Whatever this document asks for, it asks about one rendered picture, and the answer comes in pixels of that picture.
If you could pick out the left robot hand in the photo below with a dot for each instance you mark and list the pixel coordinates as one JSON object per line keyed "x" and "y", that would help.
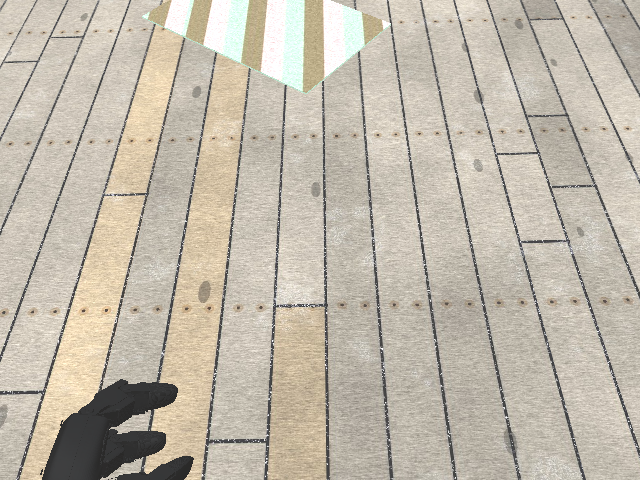
{"x": 85, "y": 448}

